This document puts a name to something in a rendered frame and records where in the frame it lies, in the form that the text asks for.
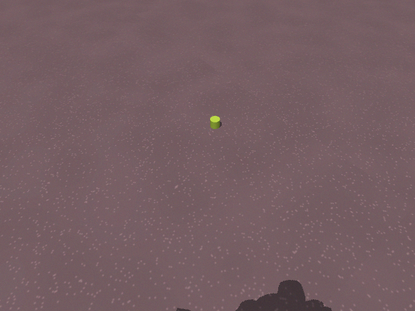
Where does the tin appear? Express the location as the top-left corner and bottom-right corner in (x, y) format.
(210, 116), (220, 129)

